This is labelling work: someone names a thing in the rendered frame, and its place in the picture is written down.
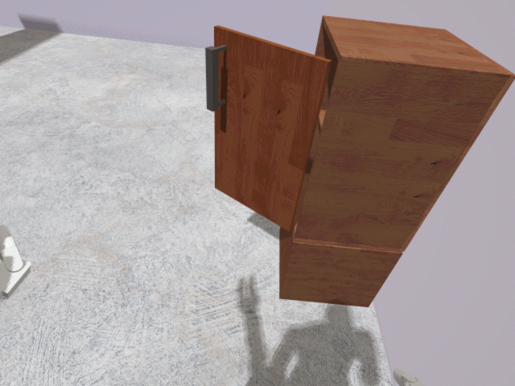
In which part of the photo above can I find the right robot hand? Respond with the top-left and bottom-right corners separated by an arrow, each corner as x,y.
393,368 -> 424,386

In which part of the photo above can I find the left robot hand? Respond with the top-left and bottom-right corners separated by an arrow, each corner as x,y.
0,225 -> 31,300

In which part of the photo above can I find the handle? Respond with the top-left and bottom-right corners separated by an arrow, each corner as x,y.
205,45 -> 227,112

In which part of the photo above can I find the cupboard door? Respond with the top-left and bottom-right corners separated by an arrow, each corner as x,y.
214,26 -> 332,232

